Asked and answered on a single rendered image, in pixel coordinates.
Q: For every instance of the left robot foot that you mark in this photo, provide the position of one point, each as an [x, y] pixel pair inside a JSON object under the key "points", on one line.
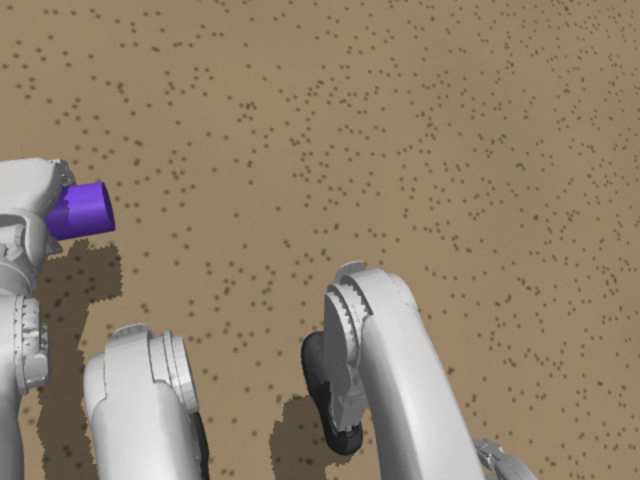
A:
{"points": [[203, 446]]}

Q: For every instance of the right robot foot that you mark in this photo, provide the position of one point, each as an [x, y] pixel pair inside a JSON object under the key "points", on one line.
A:
{"points": [[318, 383]]}

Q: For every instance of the left robot arm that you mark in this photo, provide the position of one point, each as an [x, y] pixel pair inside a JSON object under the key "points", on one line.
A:
{"points": [[24, 338]]}

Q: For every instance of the left robot hand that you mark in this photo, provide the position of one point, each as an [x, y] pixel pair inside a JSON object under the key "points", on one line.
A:
{"points": [[35, 185]]}

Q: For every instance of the right robot hand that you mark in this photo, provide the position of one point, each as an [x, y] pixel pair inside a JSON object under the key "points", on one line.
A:
{"points": [[493, 458]]}

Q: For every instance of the can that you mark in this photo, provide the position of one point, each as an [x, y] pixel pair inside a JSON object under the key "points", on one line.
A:
{"points": [[81, 210]]}

